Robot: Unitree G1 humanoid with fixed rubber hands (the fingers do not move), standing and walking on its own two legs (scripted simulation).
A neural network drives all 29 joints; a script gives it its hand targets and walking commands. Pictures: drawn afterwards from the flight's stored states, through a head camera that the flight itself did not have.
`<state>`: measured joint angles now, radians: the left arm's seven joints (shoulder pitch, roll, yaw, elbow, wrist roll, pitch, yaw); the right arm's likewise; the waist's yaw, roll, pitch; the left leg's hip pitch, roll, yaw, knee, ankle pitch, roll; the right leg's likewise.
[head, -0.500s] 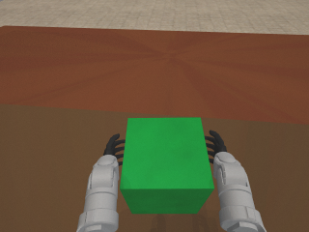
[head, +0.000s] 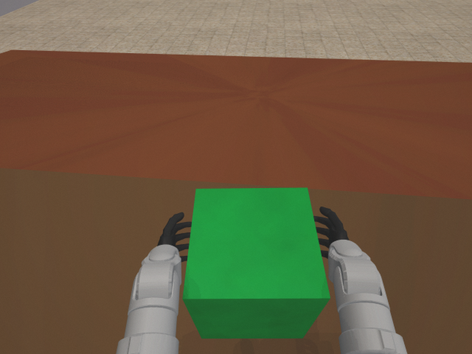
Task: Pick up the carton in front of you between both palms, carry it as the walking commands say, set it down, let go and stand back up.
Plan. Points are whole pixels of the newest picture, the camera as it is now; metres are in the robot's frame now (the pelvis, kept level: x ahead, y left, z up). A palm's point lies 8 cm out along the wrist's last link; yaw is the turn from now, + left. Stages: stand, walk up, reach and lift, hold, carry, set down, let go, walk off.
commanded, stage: reach and lift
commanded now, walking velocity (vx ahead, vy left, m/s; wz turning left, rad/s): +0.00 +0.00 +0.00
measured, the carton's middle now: (251, 267) +0.30 +0.00 -0.05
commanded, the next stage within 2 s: hold in 0.10 s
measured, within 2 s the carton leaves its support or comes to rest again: neither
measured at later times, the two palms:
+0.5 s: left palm (165, 257) +0.27 +0.15 +0.04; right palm (342, 251) +0.27 -0.15 +0.05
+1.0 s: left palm (166, 252) +0.28 +0.15 +0.04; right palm (342, 247) +0.28 -0.15 +0.05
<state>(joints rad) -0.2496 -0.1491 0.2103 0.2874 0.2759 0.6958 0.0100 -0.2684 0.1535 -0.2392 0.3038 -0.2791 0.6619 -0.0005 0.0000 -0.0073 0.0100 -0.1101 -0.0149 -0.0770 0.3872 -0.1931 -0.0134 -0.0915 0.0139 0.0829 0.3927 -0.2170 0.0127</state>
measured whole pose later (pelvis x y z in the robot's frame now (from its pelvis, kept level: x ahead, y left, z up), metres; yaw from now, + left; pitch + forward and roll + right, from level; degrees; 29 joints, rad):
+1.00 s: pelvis -0.01 +0.00 +0.00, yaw +0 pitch -7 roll +0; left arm -0.25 -0.15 0.19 0.21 0.28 0.79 0.01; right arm -0.26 0.15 -0.22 0.23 -0.28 0.75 0.01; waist 0.00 -0.01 0.03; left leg -0.06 -0.02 -0.07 0.36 -0.18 -0.01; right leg -0.04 0.01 0.09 0.37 -0.20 0.01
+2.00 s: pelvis +0.14 +0.00 -0.01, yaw -2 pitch +6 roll +2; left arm -0.11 -0.13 0.12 -0.34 0.11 1.19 0.08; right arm -0.16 0.13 -0.07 -0.28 -0.12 1.14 -0.08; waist 0.01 -0.03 -0.16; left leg -0.36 0.01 0.22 0.47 -0.19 0.06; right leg -0.30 -0.06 -0.04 0.79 -0.46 -0.01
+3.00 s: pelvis +0.76 -0.03 +0.00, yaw -4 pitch +5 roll -1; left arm -0.14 -0.13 0.10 -0.37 0.11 1.23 0.09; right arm -0.15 0.13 -0.10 -0.35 -0.10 1.20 -0.09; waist -0.03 0.00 -0.04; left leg -0.25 0.03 0.26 0.36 -0.20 0.07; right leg -0.54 -0.09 -0.09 1.02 -0.30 -0.01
